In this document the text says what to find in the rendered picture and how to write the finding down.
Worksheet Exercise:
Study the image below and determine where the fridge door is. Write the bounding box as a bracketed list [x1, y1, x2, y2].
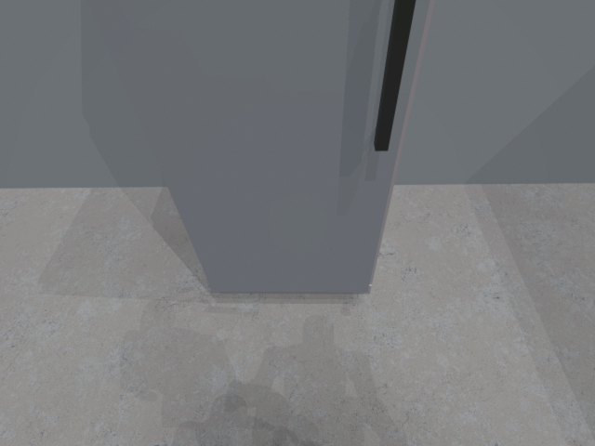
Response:
[86, 0, 430, 293]

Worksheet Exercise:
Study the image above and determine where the handle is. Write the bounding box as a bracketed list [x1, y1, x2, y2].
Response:
[374, 0, 416, 151]

